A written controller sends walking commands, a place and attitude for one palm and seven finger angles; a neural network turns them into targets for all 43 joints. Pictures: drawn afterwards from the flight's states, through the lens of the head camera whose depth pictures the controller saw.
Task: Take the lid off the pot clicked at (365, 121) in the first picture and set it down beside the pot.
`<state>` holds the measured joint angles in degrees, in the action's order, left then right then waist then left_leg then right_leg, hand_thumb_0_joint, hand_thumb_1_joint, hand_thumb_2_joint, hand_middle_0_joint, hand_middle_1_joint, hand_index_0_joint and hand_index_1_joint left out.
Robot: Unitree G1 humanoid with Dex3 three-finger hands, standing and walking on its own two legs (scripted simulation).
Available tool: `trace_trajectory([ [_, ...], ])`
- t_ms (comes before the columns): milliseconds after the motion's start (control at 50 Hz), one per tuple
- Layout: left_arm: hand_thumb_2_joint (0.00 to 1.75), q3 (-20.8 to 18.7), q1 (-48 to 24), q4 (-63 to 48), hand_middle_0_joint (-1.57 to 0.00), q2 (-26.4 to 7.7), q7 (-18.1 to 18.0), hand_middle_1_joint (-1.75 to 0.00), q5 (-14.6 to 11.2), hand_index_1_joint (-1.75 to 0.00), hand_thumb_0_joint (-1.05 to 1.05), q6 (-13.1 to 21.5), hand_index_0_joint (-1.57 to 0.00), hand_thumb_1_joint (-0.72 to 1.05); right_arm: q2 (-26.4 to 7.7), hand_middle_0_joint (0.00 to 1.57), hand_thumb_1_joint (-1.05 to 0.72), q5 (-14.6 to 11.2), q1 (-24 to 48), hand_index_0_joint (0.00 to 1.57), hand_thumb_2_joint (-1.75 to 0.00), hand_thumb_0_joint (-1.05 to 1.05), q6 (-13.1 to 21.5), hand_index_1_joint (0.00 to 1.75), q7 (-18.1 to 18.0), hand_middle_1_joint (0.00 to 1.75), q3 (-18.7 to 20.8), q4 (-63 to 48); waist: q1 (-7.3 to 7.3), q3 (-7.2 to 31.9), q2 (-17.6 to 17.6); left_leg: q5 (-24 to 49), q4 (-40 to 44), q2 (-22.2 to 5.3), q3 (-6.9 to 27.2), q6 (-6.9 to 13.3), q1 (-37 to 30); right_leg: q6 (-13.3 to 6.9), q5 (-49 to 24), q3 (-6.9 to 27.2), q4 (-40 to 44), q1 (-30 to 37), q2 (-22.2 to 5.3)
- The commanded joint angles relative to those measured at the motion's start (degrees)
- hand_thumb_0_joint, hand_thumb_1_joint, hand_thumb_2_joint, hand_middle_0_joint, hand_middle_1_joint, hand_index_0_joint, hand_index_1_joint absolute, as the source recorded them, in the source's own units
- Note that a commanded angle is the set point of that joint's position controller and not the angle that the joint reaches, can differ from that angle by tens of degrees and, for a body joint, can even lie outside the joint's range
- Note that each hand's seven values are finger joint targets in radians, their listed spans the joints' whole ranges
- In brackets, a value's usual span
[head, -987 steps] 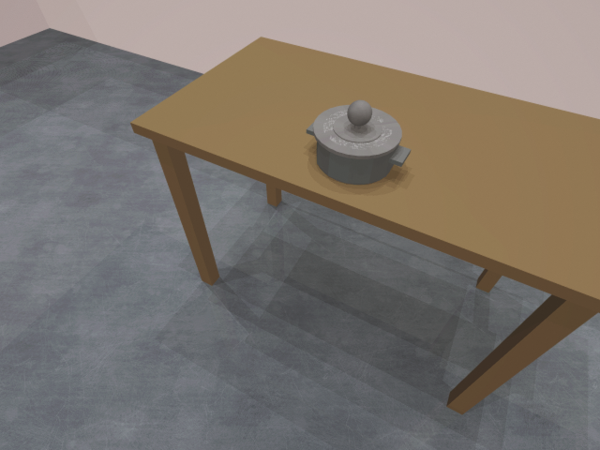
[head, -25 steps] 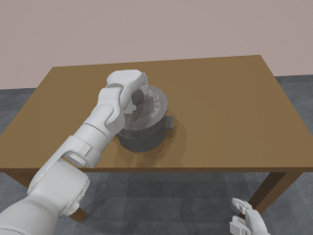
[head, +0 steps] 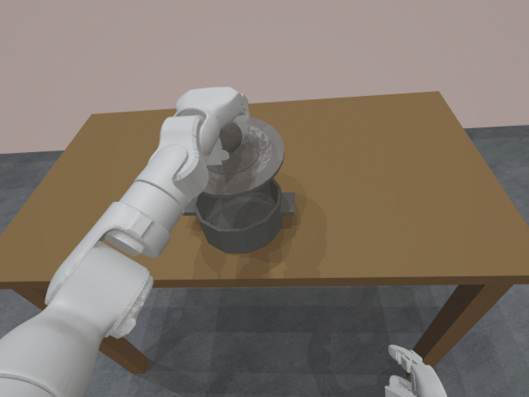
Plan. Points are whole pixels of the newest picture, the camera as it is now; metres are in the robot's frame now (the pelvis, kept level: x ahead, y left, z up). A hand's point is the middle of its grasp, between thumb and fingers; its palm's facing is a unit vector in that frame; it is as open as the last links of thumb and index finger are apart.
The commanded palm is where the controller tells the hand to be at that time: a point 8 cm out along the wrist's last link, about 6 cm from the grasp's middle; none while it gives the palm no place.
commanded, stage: lift the lid straight up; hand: left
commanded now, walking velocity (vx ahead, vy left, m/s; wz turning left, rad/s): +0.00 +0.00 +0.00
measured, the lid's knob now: (226, 136) +0.47 +0.06 +0.17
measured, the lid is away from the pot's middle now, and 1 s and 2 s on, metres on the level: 0.01 0.02 0.14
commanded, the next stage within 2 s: move the lid sideways beside the pot in 0.76 s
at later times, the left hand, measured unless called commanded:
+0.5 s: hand (206, 116) +0.45 +0.08 +0.23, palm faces -0.09 -0.02 -1.00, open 8.2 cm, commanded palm +0.42 +0.09 +0.30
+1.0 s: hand (204, 111) +0.45 +0.08 +0.23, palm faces -0.11 -0.04 -0.99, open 8.2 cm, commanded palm +0.42 +0.10 +0.31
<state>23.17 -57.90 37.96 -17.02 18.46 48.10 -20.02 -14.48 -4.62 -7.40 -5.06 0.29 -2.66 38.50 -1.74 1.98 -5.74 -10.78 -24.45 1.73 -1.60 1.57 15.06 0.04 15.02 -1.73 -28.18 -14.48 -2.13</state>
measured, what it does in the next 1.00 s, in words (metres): stands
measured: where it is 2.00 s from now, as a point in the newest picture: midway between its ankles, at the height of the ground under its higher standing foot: outside the picture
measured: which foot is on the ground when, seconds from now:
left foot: down 0.00-1.00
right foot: down 0.00-1.00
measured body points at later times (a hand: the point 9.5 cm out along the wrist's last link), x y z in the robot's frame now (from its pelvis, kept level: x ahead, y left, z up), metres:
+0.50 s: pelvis +0.00 +0.01 +0.00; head +0.00 -0.04 +0.45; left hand +0.45 +0.08 +0.28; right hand +0.18 -0.22 -0.11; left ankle +0.02 +0.11 -0.74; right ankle +0.00 -0.12 -0.74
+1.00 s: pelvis +0.00 +0.01 +0.00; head +0.01 -0.03 +0.45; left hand +0.45 +0.08 +0.29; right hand +0.18 -0.22 -0.11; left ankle +0.02 +0.11 -0.74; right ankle +0.00 -0.12 -0.74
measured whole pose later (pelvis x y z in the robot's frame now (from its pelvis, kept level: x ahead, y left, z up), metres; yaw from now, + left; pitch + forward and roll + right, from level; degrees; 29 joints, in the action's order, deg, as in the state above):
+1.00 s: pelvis +0.00 +0.01 +0.00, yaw +0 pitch +2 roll +1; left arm 20.9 -63.7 36.1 -19.1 22.7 48.6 -19.6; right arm -15.2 -4.4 -6.9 -3.6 0.4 -2.8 37.8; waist -1.3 2.0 -5.5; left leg -10.6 -24.0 2.2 -1.7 2.3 15.2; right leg 0.7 14.3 -1.6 -26.8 -14.2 -2.6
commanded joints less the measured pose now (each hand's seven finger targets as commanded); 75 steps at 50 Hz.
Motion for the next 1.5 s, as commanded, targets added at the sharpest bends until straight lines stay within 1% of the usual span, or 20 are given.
trace_trajectory([
  [0,1.13,-8.7,-36.6,-12.3,-0.98,-14.1,-3.1,-0.99,2.4,-0.94,0.00,0.2,-0.82,0.55,-5.3,0.20,-0.90,0.2,8.3,0.20,-0.90,0.00,3.4,0.30,0.0,0.30,1.9,-9.2,0.58,24.0,10.3,10.7,1.1,1.0,2.5,2.7,-9.9,-1.8,-18.8,0.3,2.8,6.8,1.6],
  [100,1.13,-6.4,-40.4,-15.8,-0.98,-11.7,-2.6,-0.99,1.9,-0.94,0.00,0.7,-0.82,0.55,-5.1,0.20,-0.90,0.0,8.1,0.20,-0.90,0.00,4.3,0.30,0.3,0.30,2.2,-9.5,0.05,24.6,8.4,11.6,1.0,0.9,2.9,2.7,-12.1,-2.1,-18.0,-0.2,2.7,5.2,1.9],
  [300,1.13,-11.1,-39.7,-11.0,-0.98,-16.9,-2.7,-0.99,2.5,-0.94,0.00,0.3,-0.82,0.55,-5.7,0.20,-0.90,0.3,8.0,0.20,-0.90,0.00,4.2,0.30,0.1,0.30,1.6,-8.8,1.25,22.8,10.4,11.1,1.8,0.7,2.6,2.4,-9.1,-2.2,-17.9,0.0,3.1,6.5,1.5],
  [360,1.13,-8.9,-40.0,-11.5,-0.98,-14.5,-2.2,-0.99,2.5,-0.94,0.00,0.6,-0.82,0.55,-5.5,0.20,-0.90,0.2,8.7,0.20,-0.90,0.00,4.2,0.30,0.3,0.30,1.7,-9.6,0.94,22.5,9.6,11.3,1.8,0.5,2.5,2.3,-9.2,-2.3,-17.6,-0.1,3.2,5.9,1.5],
  [400,1.13,-10.0,-41.2,-13.2,-0.98,-16.0,-2.1,-0.99,2.9,-0.94,0.00,0.4,-0.82,0.55,-5.6,0.20,-0.90,0.2,8.7,0.20,-0.90,0.00,4.1,0.30,0.3,0.30,1.7,-9.7,1.13,24.7,9.1,12.2,1.6,0.5,2.7,2.3,-10.2,-2.3,-18.3,0.1,2.9,6.8,1.4],
  [420,1.13,-7.2,-42.7,-14.9,-0.98,-13.2,-1.8,-0.99,2.9,-0.94,0.00,0.4,-0.82,0.55,-5.3,0.20,-0.90,0.1,9.3,0.20,-0.90,0.00,4.2,0.30,0.5,0.30,1.7,-10.2,0.72,25.7,8.0,13.6,1.0,0.6,2.7,2.3,-11.4,-2.5,-19.3,0.0,2.5,6.5,1.5],
  [540,1.13,-7.7,-45.7,-14.6,-0.98,-13.8,-0.7,-0.99,1.7,-0.94,0.00,0.3,-0.82,0.55,-5.5,0.20,-0.90,-0.1,8.4,0.20,-0.90,0.00,4.4,0.30,0.1,0.30,1.7,-9.9,-0.27,24.6,9.7,12.2,0.9,0.7,3.0,2.6,-11.0,-2.3,-17.9,-0.2,3.4,5.1,1.5],
  [640,1.13,-7.6,-44.2,-14.4,-0.98,-12.9,0.1,-0.99,1.8,-0.94,0.00,0.0,-0.82,0.55,-5.5,0.20,-0.90,0.2,8.0,0.20,-0.90,0.00,4.6,0.30,0.4,0.30,1.8,-9.8,0.28,25.9,8.8,14.2,0.6,0.9,3.5,2.5,-12.1,-2.6,-19.4,-0.4,3.0,5.7,1.5],
  [700,1.13,-9.6,-42.6,-9.6,-0.98,-15.4,0.4,-0.99,2.8,-0.94,0.00,-0.9,-0.82,0.55,-5.9,0.20,-0.90,0.3,7.8,0.20,-0.90,0.00,3.7,0.30,0.0,0.30,1.4,-8.9,0.62,23.0,10.8,11.5,1.4,0.8,2.8,2.4,-9.6,-2.3,-17.8,-0.3,3.5,5.6,1.5],
  [820,1.13,-7.3,-44.8,-15.0,-0.98,-13.5,0.7,-0.99,2.7,-0.94,0.00,-0.3,-0.82,0.55,-5.3,0.20,-0.90,0.1,8.7,0.20,-0.90,0.00,4.3,0.30,0.6,0.30,1.6,-10.2,0.60,26.4,7.6,15.9,0.5,0.8,3.4,2.4,-12.5,-2.7,-20.9,-0.3,2.6,6.4,1.7],
  [940,1.13,-14.4,-43.5,-15.1,-0.98,-20.9,-0.2,-0.99,2.9,-0.94,0.00,0.4,-0.82,0.55,-6.2,0.20,-0.90,0.6,7.5,0.20,-0.90,0.00,4.4,0.30,0.1,0.30,1.7,-9.8,1.82,27.1,9.3,16.2,1.1,0.6,3.2,2.5,-11.1,-2.7,-21.7,0.1,2.8,8.9,1.3],
  [1000,1.13,-10.9,-40.3,-15.1,-0.98,-17.2,0.2,-0.99,3.9,-0.94,0.00,-0.1,-0.82,0.55,-5.6,0.20,-0.90,0.2,9.0,0.20,-0.90,0.00,4.1,0.30,0.5,0.30,1.8,-10.4,1.72,26.2,10.0,17.4,0.9,0.2,2.9,2.4,-11.7,-2.6,-22.0,-0.3,2.7,8.1,1.5],
  [1080,1.13,-12.4,-36.5,-15.5,-0.98,-18.9,1.1,-0.99,3.9,-0.94,0.00,-0.5,-0.82,0.55,-6.1,0.20,-0.90,0.0,9.7,0.20,-0.90,0.00,3.1,0.30,0.8,0.30,1.9,-11.2,2.08,25.0,10.2,16.9,1.0,0.1,2.5,2.5,-10.9,-2.5,-21.6,-0.2,2.9,8.2,1.4],
  [1160,1.13,-9.5,-38.9,-17.3,-0.98,-17.0,2.1,-0.99,3.5,-0.94,0.00,-0.3,-0.82,0.55,-6.0,0.20,-0.90,-0.4,9.8,0.20,-0.90,0.00,2.9,0.30,0.5,0.30,1.8,-11.4,0.77,22.5,9.9,13.5,1.3,0.3,2.5,2.7,-11.1,-2.3,-17.9,-0.5,3.7,5.6,1.7],
  [1240,1.13,-15.4,-41.9,-20.4,-0.98,-25.4,2.1,-0.99,3.3,-0.94,0.00,0.7,-0.82,0.55,-6.6,0.20,-0.90,0.0,9.0,0.20,-0.90,0.00,3.8,0.30,-0.6,0.30,1.8,-11.4,1.48,26.7,7.2,13.2,1.0,0.8,3.0,3.0,-11.9,-2.4,-18.5,0.4,3.6,8.5,1.2],
  [1320,1.13,-12.3,-40.4,-12.9,-0.98,-22.5,3.4,-0.99,4.2,-0.94,0.00,0.0,-0.82,0.55,-6.3,0.20,-0.90,-0.5,8.3,0.20,-0.90,0.00,3.7,0.30,-1.3,0.30,1.3,-10.2,0.54,20.6,9.0,9.1,2.0,0.6,2.7,2.7,-9.9,-2.1,-14.4,-0.1,4.7,4.8,1.6],
  [1360,1.13,-14.4,-39.3,-13.9,-0.98,-25.1,3.9,-0.99,4.1,-0.94,0.00,0.9,-0.82,0.55,-6.7,0.20,-0.90,-0.4,8.0,0.20,-0.90,0.00,4.0,0.30,-1.4,0.30,1.5,-10.6,0.94,22.4,8.7,9.3,1.9,0.7,2.7,2.8,-10.2,-2.1,-14.9,0.2,4.6,6.2,1.4],
  [1400,1.13,-13.2,-39.6,-12.4,-0.98,-24.2,4.8,-0.99,4.3,-0.94,0.00,1.0,-0.82,0.55,-6.8,0.20,-0.90,-0.5,7.8,0.20,-0.90,0.00,4.0,0.30,-1.6,0.30,1.4,-10.5,0.53,21.3,8.1,9.1,1.9,0.8,3.1,2.8,-10.1,-2.2,-14.6,-0.1,4.6,5.2,1.4],
  [1440,1.13,-9.7,-40.0,-17.2,-0.98,-19.7,5.7,-0.99,3.1,-0.94,0.00,2.1,-0.82,0.55,-6.5,0.20,-0.90,-0.5,7.8,0.20,-0.90,0.00,4.5,0.30,-1.3,0.30,2.0,-11.7,-0.32,23.1,5.5,11.3,0.9,1.0,3.5,3.0,-12.9,-2.5,-15.5,-0.3,4.7,4.4,1.5],
  [1480,1.13,-13.9,-39.7,-17.5,-0.98,-25.6,6.3,-0.99,4.3,-0.94,0.00,2.5,-0.82,0.55,-7.0,0.20,-0.90,-0.1,7.2,0.20,-0.90,0.00,4.6,0.30,-1.5,0.30,2.0,-11.4,0.50,25.0,5.1,11.9,0.8,1.1,3.4,3.2,-13.3,-2.4,-16.7,0.3,4.6,6.1,1.6],
])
